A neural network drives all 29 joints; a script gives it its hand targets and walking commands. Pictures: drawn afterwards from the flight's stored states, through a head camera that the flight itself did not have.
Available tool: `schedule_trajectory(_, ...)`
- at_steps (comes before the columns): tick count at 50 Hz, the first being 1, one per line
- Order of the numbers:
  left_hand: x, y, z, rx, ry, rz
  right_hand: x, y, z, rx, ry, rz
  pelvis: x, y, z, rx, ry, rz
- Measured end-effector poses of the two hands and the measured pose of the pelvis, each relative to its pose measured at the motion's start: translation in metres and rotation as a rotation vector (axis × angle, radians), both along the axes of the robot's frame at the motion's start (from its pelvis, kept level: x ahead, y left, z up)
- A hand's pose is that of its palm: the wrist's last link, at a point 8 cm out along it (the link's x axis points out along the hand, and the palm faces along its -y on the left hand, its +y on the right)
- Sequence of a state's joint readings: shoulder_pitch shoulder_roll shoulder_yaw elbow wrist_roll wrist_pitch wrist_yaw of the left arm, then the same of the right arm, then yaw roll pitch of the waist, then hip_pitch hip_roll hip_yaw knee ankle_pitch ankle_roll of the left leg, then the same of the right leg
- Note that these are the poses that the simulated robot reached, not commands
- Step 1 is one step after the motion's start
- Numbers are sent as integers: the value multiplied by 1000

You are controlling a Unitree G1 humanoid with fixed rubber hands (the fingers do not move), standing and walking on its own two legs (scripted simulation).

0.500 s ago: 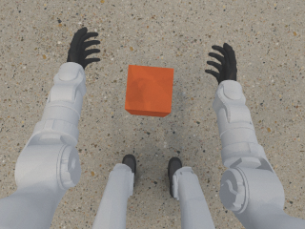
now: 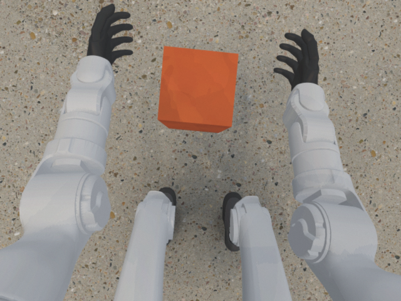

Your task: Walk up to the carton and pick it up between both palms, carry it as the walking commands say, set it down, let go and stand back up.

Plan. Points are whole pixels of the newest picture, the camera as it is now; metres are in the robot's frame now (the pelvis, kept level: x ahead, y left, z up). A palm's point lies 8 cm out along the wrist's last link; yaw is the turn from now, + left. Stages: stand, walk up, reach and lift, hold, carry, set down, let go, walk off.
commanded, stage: reach and lift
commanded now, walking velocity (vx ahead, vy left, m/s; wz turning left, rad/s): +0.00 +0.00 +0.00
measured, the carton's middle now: (196, 98) +0.51 +0.03 -0.43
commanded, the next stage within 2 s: none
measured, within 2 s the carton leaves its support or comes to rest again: neither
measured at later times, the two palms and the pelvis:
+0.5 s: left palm (126, 78) +0.52 +0.20 -0.27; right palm (272, 96) +0.50 -0.14 -0.27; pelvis -0.02 +0.00 -0.13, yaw -1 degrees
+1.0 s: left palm (137, 89) +0.52 +0.19 -0.37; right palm (262, 102) +0.50 -0.15 -0.37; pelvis -0.03 +0.00 -0.20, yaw -1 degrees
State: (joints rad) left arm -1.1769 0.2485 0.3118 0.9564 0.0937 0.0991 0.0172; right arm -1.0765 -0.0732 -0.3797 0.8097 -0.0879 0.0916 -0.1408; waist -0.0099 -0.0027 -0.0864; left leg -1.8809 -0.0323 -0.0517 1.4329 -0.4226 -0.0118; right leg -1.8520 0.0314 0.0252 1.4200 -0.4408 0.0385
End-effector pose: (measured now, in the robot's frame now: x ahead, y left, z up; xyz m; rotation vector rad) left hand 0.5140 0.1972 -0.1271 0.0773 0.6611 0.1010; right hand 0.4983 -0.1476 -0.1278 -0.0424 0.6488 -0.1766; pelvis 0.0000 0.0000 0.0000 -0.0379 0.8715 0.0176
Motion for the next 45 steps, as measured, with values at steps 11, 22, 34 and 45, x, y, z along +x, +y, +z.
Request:
schedule_trajectory(11,1,1,-75,-7,8,13,2,-2,-71,10,4,1,-11,0,-65,-3,-9,-10)
schedule_trajectory(22,3,-1,-130,-17,21,17,4,4,-128,16,27,15,-20,2,-113,-5,-43,-18)
schedule_trajectory(34,-1,-5,-198,-24,49,10,0,6,-195,20,66,24,-30,2,-160,-7,-119,-18)
schedule_trajectory(45,0,-5,-244,-23,46,14,3,4,-239,27,66,27,-33,1,-191,-7,-192,-22)
